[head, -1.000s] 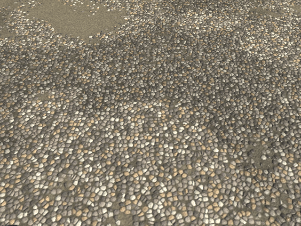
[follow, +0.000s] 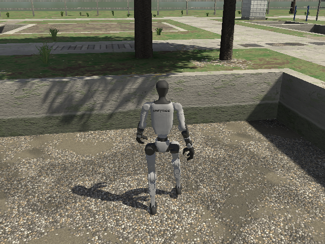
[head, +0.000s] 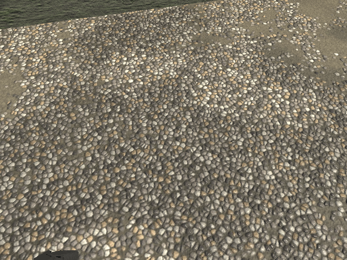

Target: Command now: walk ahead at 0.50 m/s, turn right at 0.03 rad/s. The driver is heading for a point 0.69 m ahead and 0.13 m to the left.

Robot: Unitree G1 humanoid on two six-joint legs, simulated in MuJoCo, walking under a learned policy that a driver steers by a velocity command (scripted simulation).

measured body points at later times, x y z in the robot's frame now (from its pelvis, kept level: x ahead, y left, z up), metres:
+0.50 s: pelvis +0.27 -0.05 +0.00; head +0.29 -0.06 +0.45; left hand +0.28 +0.23 -0.13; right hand +0.46 -0.30 -0.11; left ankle +0.45 +0.13 -0.69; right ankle +0.22 -0.14 -0.75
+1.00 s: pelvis +0.54 +0.03 +0.00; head +0.57 +0.05 +0.45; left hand +0.67 +0.33 -0.10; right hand +0.66 -0.23 -0.12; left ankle +0.50 +0.10 -0.75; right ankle +0.75 -0.10 -0.69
